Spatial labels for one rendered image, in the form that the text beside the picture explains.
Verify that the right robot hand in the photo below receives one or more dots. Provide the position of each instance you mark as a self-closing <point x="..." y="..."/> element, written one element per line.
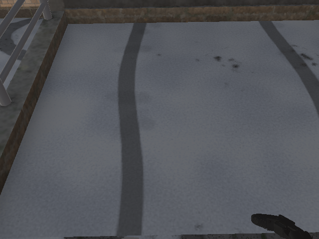
<point x="281" y="225"/>

